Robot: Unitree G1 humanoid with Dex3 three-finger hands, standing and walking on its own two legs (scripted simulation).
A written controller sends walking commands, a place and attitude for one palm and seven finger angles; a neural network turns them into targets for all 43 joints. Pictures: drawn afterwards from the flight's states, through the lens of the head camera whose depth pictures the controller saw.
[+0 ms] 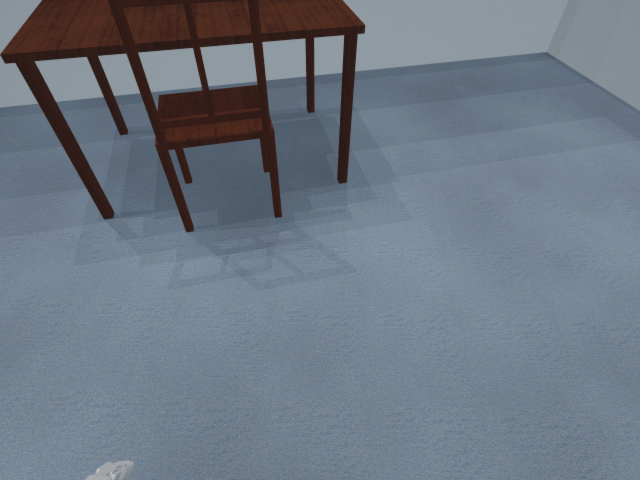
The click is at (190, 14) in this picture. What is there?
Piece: chair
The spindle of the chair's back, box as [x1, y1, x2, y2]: [183, 4, 213, 116]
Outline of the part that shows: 183,4 208,115 213,115 190,4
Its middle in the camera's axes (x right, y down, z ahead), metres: -0.39 -0.56 +1.23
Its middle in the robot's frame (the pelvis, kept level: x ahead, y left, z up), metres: +1.28 +0.44 -0.05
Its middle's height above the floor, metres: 0.71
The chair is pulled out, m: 0.00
